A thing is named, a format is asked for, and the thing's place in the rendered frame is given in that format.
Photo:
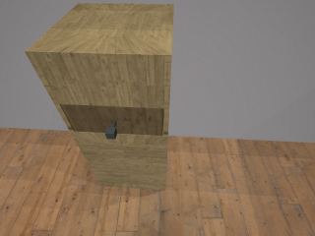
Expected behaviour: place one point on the handle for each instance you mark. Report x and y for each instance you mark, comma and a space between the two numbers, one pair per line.
111, 132

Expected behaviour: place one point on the drawer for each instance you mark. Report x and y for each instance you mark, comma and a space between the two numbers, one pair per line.
129, 120

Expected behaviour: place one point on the cabinet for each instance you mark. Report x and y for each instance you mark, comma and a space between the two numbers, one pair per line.
112, 54

